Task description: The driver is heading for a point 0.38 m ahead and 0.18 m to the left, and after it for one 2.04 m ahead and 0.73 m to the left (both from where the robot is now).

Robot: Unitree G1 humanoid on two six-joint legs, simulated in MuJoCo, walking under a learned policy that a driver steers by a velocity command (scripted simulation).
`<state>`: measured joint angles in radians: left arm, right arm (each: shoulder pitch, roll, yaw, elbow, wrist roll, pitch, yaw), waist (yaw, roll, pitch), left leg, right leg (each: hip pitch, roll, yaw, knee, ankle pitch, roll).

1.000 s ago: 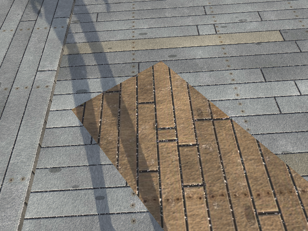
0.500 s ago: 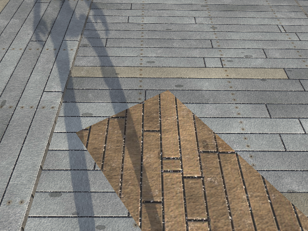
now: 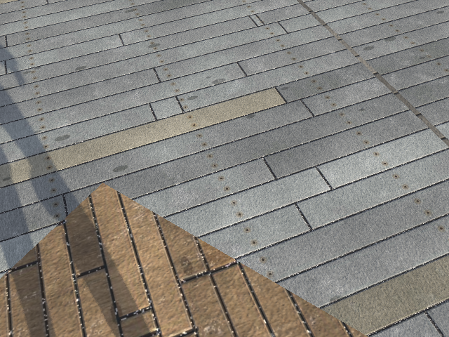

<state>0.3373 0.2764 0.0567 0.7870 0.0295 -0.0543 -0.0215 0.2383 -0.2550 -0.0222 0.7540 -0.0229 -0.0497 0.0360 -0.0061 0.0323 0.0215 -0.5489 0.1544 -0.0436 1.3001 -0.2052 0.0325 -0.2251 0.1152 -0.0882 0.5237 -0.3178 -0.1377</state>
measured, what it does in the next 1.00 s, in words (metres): walks ahead, turning left: left foot, then right foot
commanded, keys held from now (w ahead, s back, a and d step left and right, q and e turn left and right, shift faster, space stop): w+q+shift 0.24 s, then q+shift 0.42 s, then shift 0.20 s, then e+shift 0.14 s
